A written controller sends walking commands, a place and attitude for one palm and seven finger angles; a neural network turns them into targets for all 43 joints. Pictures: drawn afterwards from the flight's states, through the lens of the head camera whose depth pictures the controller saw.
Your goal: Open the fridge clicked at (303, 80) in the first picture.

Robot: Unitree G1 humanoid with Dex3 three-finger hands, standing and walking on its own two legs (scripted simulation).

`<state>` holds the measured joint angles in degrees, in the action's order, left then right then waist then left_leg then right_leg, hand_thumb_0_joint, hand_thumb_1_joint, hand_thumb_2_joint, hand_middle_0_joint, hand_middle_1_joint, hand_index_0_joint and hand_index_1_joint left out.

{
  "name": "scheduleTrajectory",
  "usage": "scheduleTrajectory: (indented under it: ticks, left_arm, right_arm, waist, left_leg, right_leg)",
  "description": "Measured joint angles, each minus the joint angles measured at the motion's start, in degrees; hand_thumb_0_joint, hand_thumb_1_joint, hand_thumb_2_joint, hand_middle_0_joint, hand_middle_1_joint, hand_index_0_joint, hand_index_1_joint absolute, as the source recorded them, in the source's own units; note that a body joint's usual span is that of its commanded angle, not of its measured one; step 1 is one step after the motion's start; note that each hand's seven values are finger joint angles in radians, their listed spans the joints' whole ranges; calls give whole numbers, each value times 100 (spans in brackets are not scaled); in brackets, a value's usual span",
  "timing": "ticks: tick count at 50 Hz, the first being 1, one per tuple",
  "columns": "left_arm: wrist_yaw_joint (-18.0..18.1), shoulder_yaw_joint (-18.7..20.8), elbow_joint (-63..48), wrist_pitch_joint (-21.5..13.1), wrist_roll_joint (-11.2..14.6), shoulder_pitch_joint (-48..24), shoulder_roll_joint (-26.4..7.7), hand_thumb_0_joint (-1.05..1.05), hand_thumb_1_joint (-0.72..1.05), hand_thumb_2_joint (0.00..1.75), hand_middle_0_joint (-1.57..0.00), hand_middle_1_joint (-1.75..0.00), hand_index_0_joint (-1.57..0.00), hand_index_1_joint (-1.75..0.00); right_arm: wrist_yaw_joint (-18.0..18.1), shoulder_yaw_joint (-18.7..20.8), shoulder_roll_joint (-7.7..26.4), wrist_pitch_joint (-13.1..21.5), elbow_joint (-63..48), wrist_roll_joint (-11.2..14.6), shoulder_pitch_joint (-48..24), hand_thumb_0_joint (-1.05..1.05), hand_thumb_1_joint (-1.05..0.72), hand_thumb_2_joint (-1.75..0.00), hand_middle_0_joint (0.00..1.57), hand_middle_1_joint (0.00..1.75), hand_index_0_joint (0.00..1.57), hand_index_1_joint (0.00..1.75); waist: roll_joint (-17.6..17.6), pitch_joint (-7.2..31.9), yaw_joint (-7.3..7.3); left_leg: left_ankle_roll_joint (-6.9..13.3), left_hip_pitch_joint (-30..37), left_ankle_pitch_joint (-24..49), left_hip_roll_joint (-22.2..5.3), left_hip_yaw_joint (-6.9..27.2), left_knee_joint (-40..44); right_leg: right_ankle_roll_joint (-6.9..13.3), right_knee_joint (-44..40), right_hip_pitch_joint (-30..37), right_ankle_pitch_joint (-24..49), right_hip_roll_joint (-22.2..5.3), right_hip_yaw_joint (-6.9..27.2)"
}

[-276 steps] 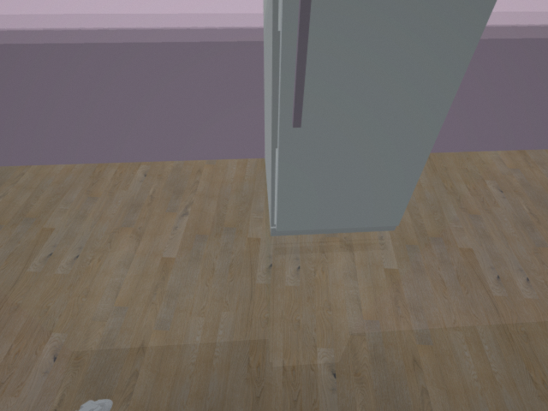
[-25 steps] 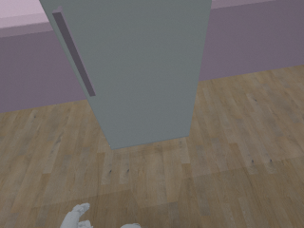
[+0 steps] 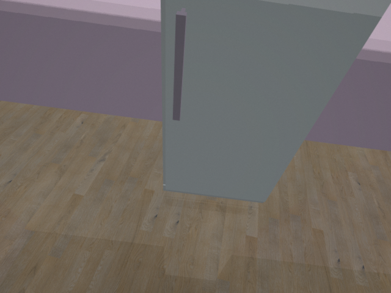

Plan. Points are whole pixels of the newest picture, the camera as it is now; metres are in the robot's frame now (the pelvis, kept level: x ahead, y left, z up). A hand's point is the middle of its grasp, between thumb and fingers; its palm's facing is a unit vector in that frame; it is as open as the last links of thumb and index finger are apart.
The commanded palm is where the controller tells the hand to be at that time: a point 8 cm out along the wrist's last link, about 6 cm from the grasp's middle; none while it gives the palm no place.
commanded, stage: take the last steps up to it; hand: left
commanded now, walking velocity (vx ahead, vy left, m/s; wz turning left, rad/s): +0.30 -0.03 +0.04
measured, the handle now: (179, 71) +0.72 +0.12 +0.08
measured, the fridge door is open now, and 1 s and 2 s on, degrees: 0 0 0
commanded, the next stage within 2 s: come to a stop and stand still in 0.58 s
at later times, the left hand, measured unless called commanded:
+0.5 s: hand (149, 256) +0.24 +0.13 -0.17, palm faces +0.03 -0.98 -0.19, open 7.3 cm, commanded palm none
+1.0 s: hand (147, 272) +0.20 +0.13 -0.19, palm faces +0.07 -0.99 -0.13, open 7.3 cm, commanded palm none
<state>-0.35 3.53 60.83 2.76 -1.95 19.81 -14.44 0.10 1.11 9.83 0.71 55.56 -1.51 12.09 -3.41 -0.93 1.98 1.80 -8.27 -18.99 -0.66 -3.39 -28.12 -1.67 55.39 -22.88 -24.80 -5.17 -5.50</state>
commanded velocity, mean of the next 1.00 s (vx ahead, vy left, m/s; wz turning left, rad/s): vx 0.07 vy -0.04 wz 0.01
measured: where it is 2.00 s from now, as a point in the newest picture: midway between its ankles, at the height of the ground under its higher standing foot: outside the picture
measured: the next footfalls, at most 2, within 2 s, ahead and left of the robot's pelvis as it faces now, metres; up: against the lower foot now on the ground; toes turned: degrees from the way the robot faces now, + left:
right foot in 0.38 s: +0.25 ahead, -0.14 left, +0.00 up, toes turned -7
left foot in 0.82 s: +0.32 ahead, +0.09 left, +0.00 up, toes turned +7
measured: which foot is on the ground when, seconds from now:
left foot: down 0.00-0.40, up 0.42-0.80, down 0.82-1.00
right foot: up 0.00-0.36, down 0.38-0.92, up 0.94-1.00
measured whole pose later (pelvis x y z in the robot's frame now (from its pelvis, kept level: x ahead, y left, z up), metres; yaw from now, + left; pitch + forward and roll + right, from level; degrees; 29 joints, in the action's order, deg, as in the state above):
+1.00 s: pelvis +0.22 -0.03 +0.00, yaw -1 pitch -2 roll +0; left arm 1.6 1.5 63.5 1.9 -0.9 17.0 -7.7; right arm 2.9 1.3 6.6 0.8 59.3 -0.6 7.0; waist -2.7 -4.0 2.3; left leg 1.4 -15.6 -9.1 -2.9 -7.6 -27.0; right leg -1.0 40.9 -14.1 -26.9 -2.1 -4.1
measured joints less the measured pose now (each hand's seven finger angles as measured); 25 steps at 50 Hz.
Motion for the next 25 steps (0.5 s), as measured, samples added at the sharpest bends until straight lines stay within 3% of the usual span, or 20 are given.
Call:
scheduleTrajectory:
  ticks: [4,8,13,17,19,20,23,25]
  left_arm:
    - [-76,-40,26,-122,5,-112,54,1,91,90,-20,-30,-20,-30]
    - [-88,-62,-22,-166,25,-301,150,1,91,90,-20,-30,-20,-30]
    - [-107,-80,-61,-156,49,-614,282,1,91,90,-20,-30,-20,-30]
    - [-127,-87,-146,-215,72,-927,389,1,91,90,-20,-30,-20,-30]
    - [-137,-89,-230,-334,71,-1039,420,1,91,90,-20,-30,-20,-30]
    - [-128,-83,-264,-435,57,-1094,432,1,91,90,-20,-30,-20,-30]
    - [-63,-78,-319,-635,89,-1185,505,0,91,90,-20,-30,-20,-30]
    - [-12,-89,-291,-626,110,-1116,556,0,91,90,-20,-30,-20,-30]
  right_arm:
    - [111,-16,-89,130,183,38,345,0,-92,-90,20,30,20,30]
    - [119,-18,-126,186,427,55,707,0,-92,-90,20,30,20,30]
    - [139,8,-190,203,690,22,1108,0,-91,-90,20,30,20,30]
    - [149,28,-190,187,884,-21,1362,0,-91,-90,20,30,20,30]
    - [143,33,-181,167,987,-11,1497,1,-91,-90,20,30,20,30]
    - [128,39,-181,149,1046,11,1536,1,-90,-90,20,30,20,30]
    - [92,66,-171,40,1124,87,1413,1,-90,-90,20,30,20,30]
    - [73,112,-141,-4,1086,79,1266,1,-90,-90,20,30,20,30]
  waist:
    - [62,39,-71]
    - [79,20,-108]
    - [123,-66,-273]
    - [257,-193,-466]
    - [356,-242,-501]
    - [407,-283,-483]
    - [504,-412,-458]
    - [509,-366,-408]
  left_leg:
    - [51,446,256,80,97,665]
    - [65,806,303,159,105,1053]
    - [-9,1149,111,187,39,1199]
    - [-153,1318,-251,97,1,1006]
    - [-251,1283,-610,-19,4,577]
    - [-252,1118,-842,-102,11,51]
    - [-73,18,-1062,-169,240,-2609]
    - [-16,-673,-739,-222,218,-3655]
  right_leg:
    - [-59,454,-426,642,-14,162]
    - [-132,308,-685,962,-64,230]
    - [-106,-539,-710,1094,-83,137]
    - [59,-1492,-443,1023,30,12]
    - [166,-2047,-113,1190,164,-77]
    - [316,-2147,-24,1564,225,-134]
    - [546,-1862,119,1258,315,-307]
    - [568,-2104,383,1159,370,-369]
